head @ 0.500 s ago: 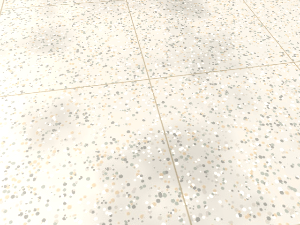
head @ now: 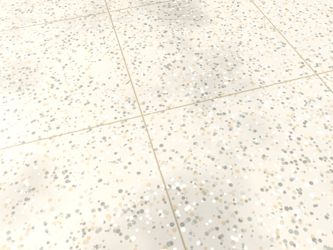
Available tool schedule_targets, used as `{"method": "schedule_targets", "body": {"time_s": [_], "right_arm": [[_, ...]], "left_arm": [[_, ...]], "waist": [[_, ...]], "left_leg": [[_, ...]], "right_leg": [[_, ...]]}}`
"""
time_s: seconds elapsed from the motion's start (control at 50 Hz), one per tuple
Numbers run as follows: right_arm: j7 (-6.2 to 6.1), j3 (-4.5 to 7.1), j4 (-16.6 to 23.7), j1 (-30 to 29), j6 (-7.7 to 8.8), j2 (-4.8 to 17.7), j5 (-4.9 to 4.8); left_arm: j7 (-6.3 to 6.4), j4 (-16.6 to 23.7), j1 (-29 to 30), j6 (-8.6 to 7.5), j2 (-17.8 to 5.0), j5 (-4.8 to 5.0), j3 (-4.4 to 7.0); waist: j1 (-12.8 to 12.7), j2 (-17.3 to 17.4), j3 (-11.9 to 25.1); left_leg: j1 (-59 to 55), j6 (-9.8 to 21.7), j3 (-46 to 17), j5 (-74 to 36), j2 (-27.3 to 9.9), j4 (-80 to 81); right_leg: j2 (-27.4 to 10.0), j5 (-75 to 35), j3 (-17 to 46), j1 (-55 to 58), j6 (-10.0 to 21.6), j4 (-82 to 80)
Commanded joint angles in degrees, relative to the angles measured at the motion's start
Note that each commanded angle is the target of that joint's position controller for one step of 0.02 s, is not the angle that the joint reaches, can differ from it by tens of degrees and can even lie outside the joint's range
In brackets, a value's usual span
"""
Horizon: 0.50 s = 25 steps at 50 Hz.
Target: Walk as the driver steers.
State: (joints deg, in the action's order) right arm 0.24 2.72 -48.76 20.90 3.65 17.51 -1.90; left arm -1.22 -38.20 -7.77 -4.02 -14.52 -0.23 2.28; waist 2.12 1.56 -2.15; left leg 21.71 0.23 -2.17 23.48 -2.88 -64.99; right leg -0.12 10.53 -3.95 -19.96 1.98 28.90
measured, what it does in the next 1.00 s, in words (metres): walks ahead, turning left: left foot, then right foot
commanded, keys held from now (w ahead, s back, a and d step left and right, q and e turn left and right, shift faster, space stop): w+q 0.60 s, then w+e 0.26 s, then e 0.14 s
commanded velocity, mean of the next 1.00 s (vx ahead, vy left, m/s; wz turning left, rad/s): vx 0.48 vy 0.00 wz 0.28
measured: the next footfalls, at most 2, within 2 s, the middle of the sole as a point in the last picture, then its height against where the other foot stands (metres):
left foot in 0.40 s outside the picture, level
right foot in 0.92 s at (152, 193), level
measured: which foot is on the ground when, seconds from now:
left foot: up 0.00-0.38, down 0.40-0.94, up 0.96-1.00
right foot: down 0.00-0.38, up 0.40-0.90, down 0.92-1.00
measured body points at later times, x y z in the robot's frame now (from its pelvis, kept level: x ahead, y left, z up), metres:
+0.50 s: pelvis +0.26 +0.08 -0.01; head +0.30 +0.11 +0.44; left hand +0.27 +0.38 -0.13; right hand +0.48 -0.14 -0.10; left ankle +0.31 +0.17 -0.73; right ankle +0.17 -0.10 -0.64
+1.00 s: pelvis +0.55 +0.12 -0.01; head +0.59 +0.13 +0.44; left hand +0.65 +0.43 -0.10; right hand +0.71 -0.13 -0.13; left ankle +0.36 +0.19 -0.65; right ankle +0.67 +0.08 -0.73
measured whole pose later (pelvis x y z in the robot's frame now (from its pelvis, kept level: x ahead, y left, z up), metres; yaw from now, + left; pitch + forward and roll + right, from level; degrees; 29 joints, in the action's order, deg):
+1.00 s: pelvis +0.55 +0.12 -0.01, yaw +17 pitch +2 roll +0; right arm -0.7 2.8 -43.9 16.6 2.9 17.5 0.5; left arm -2.8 -40.8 -6.5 -4.9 -17.2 0.2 2.7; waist 1.3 0.3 -3.0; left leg 14.2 -0.7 -3.6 28.9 3.4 -62.6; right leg 3.7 7.2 -0.5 -26.6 4.1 31.6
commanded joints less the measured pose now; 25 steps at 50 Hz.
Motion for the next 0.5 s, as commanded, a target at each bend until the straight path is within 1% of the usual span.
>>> {"method": "schedule_targets", "body": {"time_s": [0.02, 0.04, 0.08, 0.12, 0.16, 0.18, 0.22, 0.26, 0.3, 0.32, 0.34, 0.36, 0.38, 0.4, 0.42, 0.44, 0.46, 0.48, 0.5], "right_arm": [[-0.37, 1.65, 4.7, -0.9, -0.37, 4.5, 0.1], [-0.4, 1.44, 4.6, -0.6, -1.08, 3.0, 0.07], [-0.56, 1.49, 5.6, -2.4, -1.92, 2.4, 0.32], [-0.29, 1.41, 6.6, -5.0, -1.96, 2.1, 0.6], [0.56, 1.03, 7.6, -8.2, -1.6, 1.4, 0.63], [1.01, 0.79, 8.3, -10.4, -1.47, 1.0, 0.67], [1.79, 0.45, 10.0, -14.6, -1.45, 0.7, 0.74], [2.39, 0.5, 11.7, -17.5, -1.6, 1.2, 0.68], [2.92, 0.76, 13.2, -19.1, -1.73, 2.0, 0.77], [3.1, 1.09, 13.7, -18.8, -1.84, 2.6, 0.83], [3.15, 1.66, 13.9, -17.2, -2.03, 3.6, 0.9], [3.06, 2.68, 13.1, -12.5, -2.23, 5.2, 0.81], [2.54, 4.43, 10.9, -3.6, -2.39, 8.0, 0.6], [1.35, 6.58, 8.7, 5.5, -3.0, 13.2, 0.28], [1.14, 7.15, 9.5, 2.7, -2.4, 19.3, -0.09], [1.6, 5.56, 11.6, 3.8, -1.35, 14.0, 0.38], [1.79, 4.62, 11.0, 1.9, -0.44, 10.8, 0.97], [1.7, 4.18, 11.3, -1.2, -0.02, 9.5, 0.87], [1.49, 3.6, 11.9, -5.0, -0.03, 7.5, 0.96]], "left_arm": [[-0.02, 0.0, -4.1, -1.42, -5.2, -0.37, 2.14], [-0.02, -0.6, -3.4, -2.01, -5.3, -0.37, 2.36], [0.27, -1.9, -2.9, -2.73, -6.3, -0.62, 2.87], [0.75, -3.2, -3.7, -2.8, -7.2, -0.76, 3.27], [1.2, -3.9, -4.1, -2.55, -8.3, -0.6, 3.55], [1.39, -4.3, -4.6, -2.4, -9.0, -0.46, 3.74], [1.65, -5.4, -6.7, -1.94, -10.3, 0.01, 4.18], [1.71, -6.4, -8.2, -1.23, -11.3, 0.73, 4.6], [1.74, -7.2, -9.1, -0.32, -12.2, 1.39, 4.99], [1.81, -7.3, -8.9, 0.12, -12.9, 1.6, 5.2], [1.96, -7.3, -8.5, 0.55, -13.9, 1.82, 5.45], [2.1, -7.1, -7.9, 1.08, -14.5, 2.04, 5.57], [2.24, -6.8, -7.1, 1.47, -13.9, 2.25, 5.22], [2.44, -5.9, -8.5, 1.14, -11.4, 0.86, 4.14], [1.7, -2.6, -13.9, -0.39, -2.9, -1.14, 1.39], [1.04, -2.3, -7.4, -2.47, -7.9, 1.12, 1.98], [0.69, -0.6, -2.2, -3.52, -10.5, 3.11, 2.69], [1.07, -0.6, -1.6, -4.13, -9.6, 2.36, 2.36], [1.49, -1.3, -1.8, -4.18, -9.7, 0.7, 2.63]], "waist": [[-2.2, -8.7, 3.7], [-1.4, -7.8, 2.8], [-0.8, -6.1, 0.7], [-1.3, -5.2, -0.3], [-2.2, -4.8, -1.1], [-3.1, -4.3, -1.6], [-4.7, -3.4, -2.9], [-5.5, -3.2, -3.8], [-5.5, -3.5, -4.0], [-4.8, -4.1, -3.2], [-3.5, -5.2, -1.2], [-0.5, -5.7, 2.1], [4.5, -4.5, 6.8], [7.7, 1.8, 12.1], [0.0, 16.3, 17.0], [4.6, 7.9, 22.3], [5.0, 4.9, 14.1], [2.6, 0.7, 9.8], [0.2, -0.6, 6.8]], "left_leg": [[14.0, -0.4, -3.3, -6.3, -5.2, -2.3], [13.2, -0.8, -3.3, -7.2, -5.4, -1.6], [15.1, -1.5, -4.1, -10.8, -5.6, 1.1], [17.0, -1.7, -4.3, -16.8, -5.5, 6.8], [15.8, -1.2, -2.6, -23.1, -5.0, 14.4], [15.2, -0.9, -1.3, -25.2, -4.7, 17.7], [15.3, -0.1, 0.5, -26.2, -4.3, 22.4], [16.6, 1.2, 1.4, -24.4, -4.1, 25.7], [17.0, 2.7, 3.1, -20.1, -3.1, 27.6], [15.1, 3.7, 4.5, -17.3, -1.8, 28.2], [11.5, 4.9, 6.5, -14.2, 0.3, 28.0], [4.8, 6.3, 8.3, -12.1, 2.9, 28.4], [-7.8, 8.3, 9.2, -14.5, 6.0, 31.5], [-25.1, 11.5, -1.5, -15.5, 1.0, 33.1], [-41.8, 22.7, -35.2, -3.4, -13.0, 40.4], [-43.7, 23.3, -45.5, 3.3, -16.0, 48.8], [-38.5, 20.3, -37.8, -1.0, -14.8, 49.7], [-30.8, 18.4, -31.1, -7.0, -12.5, 49.0], [-23.3, 17.0, -25.3, -13.9, -10.2, 49.1]], "right_leg": [[-15.4, -3.3, 15.3, 13.7, 9.8, -18.4], [-15.5, -6.1, 12.9, 11.6, 10.1, -19.9], [-15.5, -10.1, 8.3, 10.2, 10.1, -21.8], [-14.9, -12.3, 4.0, 11.5, 9.6, -22.2], [-13.7, -13.2, -0.3, 12.0, 8.5, -22.4], [-13.7, -13.2, -1.8, 12.4, 8.2, -22.6], [-14.9, -13.0, -3.4, 14.8, 7.9, -22.6], [-16.2, -13.4, -4.5, 19.1, 7.2, -21.4], [-17.2, -17.7, -5.6, 23.2, 6.2, -18.6], [-17.3, -24.9, -6.5, 24.5, 5.6, -15.7], [-17.1, -35.0, -7.3, 25.5, 4.9, -11.3], [-16.3, -43.6, -8.4, 25.1, 4.0, -3.5], [-14.0, -45.3, -10.2, 20.9, 2.1, 8.7], [-11.3, -28.9, -10.5, 7.2, -0.9, 26.5], [0.9, 22.4, -3.9, -18.1, -4.6, 46.1], [1.0, 23.7, 8.8, -23.8, -3.4, 51.0], [-1.4, 18.1, 8.8, -28.0, -1.9, 49.7], [-4.0, 13.1, 8.8, -26.1, -1.1, 45.1], [-5.7, 10.2, 8.9, -22.2, -1.4, 40.0]]}}
Velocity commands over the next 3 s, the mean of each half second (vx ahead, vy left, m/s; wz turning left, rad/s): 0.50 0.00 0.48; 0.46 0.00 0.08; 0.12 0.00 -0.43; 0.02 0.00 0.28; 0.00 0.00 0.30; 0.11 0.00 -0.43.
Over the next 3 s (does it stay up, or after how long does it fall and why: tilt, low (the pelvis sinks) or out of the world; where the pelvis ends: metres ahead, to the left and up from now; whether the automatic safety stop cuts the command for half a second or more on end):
stays up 0.71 0.24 0.01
